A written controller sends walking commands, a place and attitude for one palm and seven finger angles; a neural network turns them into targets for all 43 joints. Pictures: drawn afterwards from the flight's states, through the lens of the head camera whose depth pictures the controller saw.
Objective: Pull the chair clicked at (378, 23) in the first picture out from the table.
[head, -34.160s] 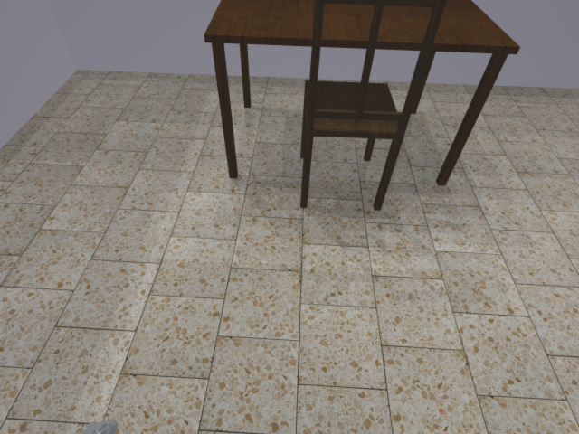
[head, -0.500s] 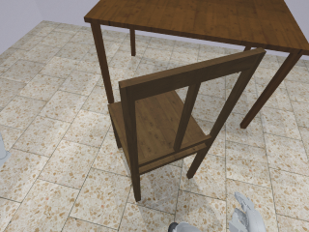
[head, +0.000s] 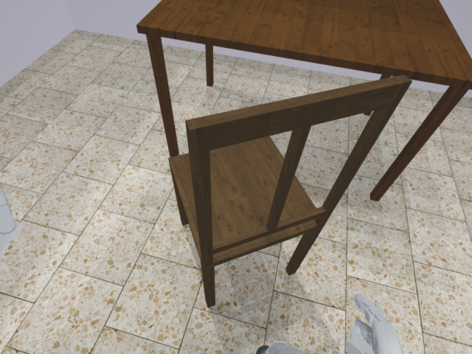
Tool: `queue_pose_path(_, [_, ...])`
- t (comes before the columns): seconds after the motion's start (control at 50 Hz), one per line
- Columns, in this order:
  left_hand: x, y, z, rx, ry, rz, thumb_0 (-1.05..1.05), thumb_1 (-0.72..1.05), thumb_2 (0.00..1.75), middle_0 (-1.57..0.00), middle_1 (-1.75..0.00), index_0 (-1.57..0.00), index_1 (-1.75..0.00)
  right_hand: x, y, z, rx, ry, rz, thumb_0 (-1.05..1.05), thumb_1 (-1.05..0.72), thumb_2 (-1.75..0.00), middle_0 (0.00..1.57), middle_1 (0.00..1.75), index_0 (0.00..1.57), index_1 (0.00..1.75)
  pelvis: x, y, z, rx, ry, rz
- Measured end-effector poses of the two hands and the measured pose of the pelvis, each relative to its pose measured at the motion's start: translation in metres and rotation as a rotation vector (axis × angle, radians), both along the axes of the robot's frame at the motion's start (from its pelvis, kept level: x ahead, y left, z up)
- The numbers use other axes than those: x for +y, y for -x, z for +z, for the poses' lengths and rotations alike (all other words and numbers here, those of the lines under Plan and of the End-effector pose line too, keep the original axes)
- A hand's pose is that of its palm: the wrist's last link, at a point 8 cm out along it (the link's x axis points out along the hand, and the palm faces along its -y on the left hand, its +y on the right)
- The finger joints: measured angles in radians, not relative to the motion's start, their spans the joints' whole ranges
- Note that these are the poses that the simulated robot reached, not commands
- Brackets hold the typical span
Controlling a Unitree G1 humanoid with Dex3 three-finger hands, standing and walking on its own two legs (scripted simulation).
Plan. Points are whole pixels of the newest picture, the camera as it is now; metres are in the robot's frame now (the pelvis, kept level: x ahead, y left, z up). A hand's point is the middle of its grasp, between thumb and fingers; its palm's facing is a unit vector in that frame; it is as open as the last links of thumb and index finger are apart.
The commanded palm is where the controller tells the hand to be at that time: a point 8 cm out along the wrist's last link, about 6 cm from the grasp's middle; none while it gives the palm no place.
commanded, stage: step back with the hand held close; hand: left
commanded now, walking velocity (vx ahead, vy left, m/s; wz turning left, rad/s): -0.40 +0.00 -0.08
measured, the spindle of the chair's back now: (283, 186) +0.46 -0.07 -0.03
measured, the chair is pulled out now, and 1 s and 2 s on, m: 0.44 0.44 0.44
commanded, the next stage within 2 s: stop stepping back and stand still in 0.76 s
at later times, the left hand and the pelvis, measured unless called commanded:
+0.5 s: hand out of the picture +0.17 +0.27 +0.18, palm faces +0.38 -0.75 -0.55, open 7.4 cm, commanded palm +0.10 +0.31 +0.20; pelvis -0.05 +0.01 +0.01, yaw -1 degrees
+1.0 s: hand out of the picture +0.10 +0.26 +0.17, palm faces +0.24 -0.77 -0.59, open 7.4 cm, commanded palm +0.04 +0.30 +0.20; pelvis -0.13 +0.01 +0.02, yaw -5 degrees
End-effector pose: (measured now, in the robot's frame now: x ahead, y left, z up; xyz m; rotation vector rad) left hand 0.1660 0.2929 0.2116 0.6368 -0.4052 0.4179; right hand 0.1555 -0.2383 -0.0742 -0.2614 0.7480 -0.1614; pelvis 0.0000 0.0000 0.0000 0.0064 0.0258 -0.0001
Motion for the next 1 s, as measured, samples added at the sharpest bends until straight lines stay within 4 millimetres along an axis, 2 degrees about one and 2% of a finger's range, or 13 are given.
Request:
queue_pose_path(0.08, [0.0, -0.002, -0.003, 0.057, 0.005, -0.027, 0.02, 0.88, 0.9, -0.22, -0.3, -0.22, -0.3, -0.003, 0.006, 0.005, 0.009, 0.0, -0.02, 0.01, -0.9, -0.9, 0.21, 0.3, 0.2, 0.3, 0.004, 0.011, 0.005, 0.015, -0.008, 0.001])
queue_pose_path(0.2, [0.011, 0.011, -0.007, 0.15, -0.064, -0.023, 0.02, 0.88, 0.9, -0.22, -0.3, -0.22, -0.3, -0.005, 0.022, 0.012, -0.018, 0.008, -0.061, 0.01, -0.9, -0.9, 0.21, 0.3, 0.2, 0.3, 0.008, 0.016, 0.006, 0.014, 0.0, -0.004])
queue_pose_path(0.28, [0.011, 0.022, -0.003, 0.101, -0.061, 0.01, 0.02, 0.88, 0.9, -0.22, -0.3, -0.22, -0.3, -0.005, 0.026, 0.006, -0.026, -0.001, -0.056, 0.01, -0.9, -0.9, 0.21, 0.3, 0.2, 0.3, 0.002, 0.016, 0.001, 0.009, 0.002, -0.008])
queue_pose_path(0.36, [0.005, 0.024, -0.006, 0.053, 0.013, 0.003, 0.02, 0.88, 0.9, -0.22, -0.3, -0.22, -0.3, -0.006, 0.032, 0.002, 0.004, 0.01, -0.028, 0.01, -0.9, -0.9, 0.21, 0.3, 0.2, 0.3, 0.003, 0.027, 0.002, 0.007, 0.005, -0.005])
queue_pose_path(0.44, [0.004, 0.028, -0.01, 0.074, 0.037, -0.048, 0.02, 0.88, 0.9, -0.22, -0.3, -0.22, -0.3, -0.002, 0.043, 0.008, 0.013, 0.019, -0.04, 0.01, -0.9, -0.9, 0.21, 0.3, 0.2, 0.3, 0.01, 0.041, 0.007, 0.008, -0.005, -0.006])
queue_pose_path(0.54, [0.015, 0.042, -0.007, 0.135, -0.048, -0.058, 0.02, 0.88, 0.9, -0.22, -0.3, -0.22, -0.3, 0.005, 0.058, 0.017, -0.038, 0.015, -0.064, 0.01, -0.9, -0.9, 0.21, 0.3, 0.2, 0.3, 0.015, 0.052, 0.008, 0.009, 0.023, -0.012])
queue_pose_path(0.62, [0.017, 0.057, 0.002, 0.1, -0.056, -0.033, 0.02, 0.88, 0.9, -0.22, -0.3, -0.22, -0.3, 0.011, 0.066, 0.014, -0.047, -0.018, -0.05, 0.01, -0.9, -0.9, 0.21, 0.3, 0.2, 0.3, 0.01, 0.054, 0.008, 0.026, 0.025, -0.039])
queue_pose_path(0.68, [0.008, 0.061, 0.0, 0.084, -0.021, -0.026, 0.02, 0.88, 0.9, -0.22, -0.3, -0.22, -0.3, 0.011, 0.072, 0.009, -0.041, -0.035, -0.019, 0.01, -0.9, -0.9, 0.21, 0.3, 0.2, 0.3, 0.004, 0.065, 0.009, 0.024, 0.037, -0.069])
queue_pose_path(0.74, [-0.006, 0.059, -0.004, 0.087, 0.035, -0.062, 0.02, 0.88, 0.9, -0.21, -0.3, -0.22, -0.3, 0.009, 0.082, 0.006, -0.016, -0.042, -0.001, 0.01, -0.9, -0.9, 0.21, 0.3, 0.2, 0.3, 0.001, 0.079, 0.013, 0.011, 0.042, -0.063])
queue_pose_path(0.82, [-0.018, 0.06, -0.008, 0.13, 0.065, -0.138, 0.02, 0.88, 0.9, -0.21, -0.3, -0.22, -0.3, 0.001, 0.1, 0.015, -0.005, -0.033, -0.057, 0.01, -0.9, -0.9, 0.21, 0.3, 0.2, 0.3, 0.005, 0.093, 0.02, 0.02, 0.004, -0.07])
queue_pose_path(0.9, [-0.009, 0.072, -0.012, 0.192, 0.004, -0.18, 0.02, 0.88, 0.9, -0.22, -0.3, -0.22, -0.3, -0.005, 0.118, 0.024, -0.025, 0.011, -0.117, 0.01, -0.9, -0.9, 0.21, 0.3, 0.2, 0.3, 0.014, 0.107, 0.017, 0.037, 0.009, -0.073])
queue_pose_path(1.0, [0.005, 0.102, -0.016, 0.254, -0.019, -0.155, 0.02, 0.88, 0.9, -0.22, -0.3, -0.22, -0.3, -0.002, 0.143, 0.031, -0.05, 0.008, -0.134, 0.01, -0.9, -0.9, 0.21, 0.3, 0.2, 0.29, 0.013, 0.128, 0.016, 0.006, -0.009, -0.093])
